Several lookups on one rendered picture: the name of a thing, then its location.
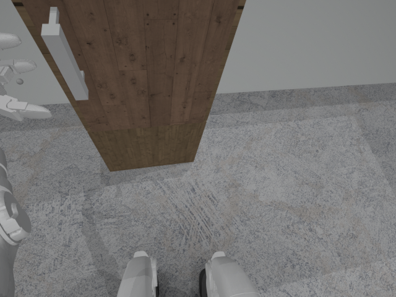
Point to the cupboard door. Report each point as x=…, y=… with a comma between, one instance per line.
x=147, y=63

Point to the robot right thigh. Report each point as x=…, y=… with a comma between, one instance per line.
x=226, y=277

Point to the robot thigh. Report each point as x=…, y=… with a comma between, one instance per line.
x=140, y=278
x=226, y=277

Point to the robot left forearm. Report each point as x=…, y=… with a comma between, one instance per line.
x=5, y=185

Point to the handle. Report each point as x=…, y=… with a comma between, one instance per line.
x=55, y=40

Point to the left robot upper arm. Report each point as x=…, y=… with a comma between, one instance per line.
x=15, y=225

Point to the robot left thigh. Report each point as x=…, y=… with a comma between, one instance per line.
x=140, y=278

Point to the robot left hand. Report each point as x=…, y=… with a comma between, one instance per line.
x=9, y=106

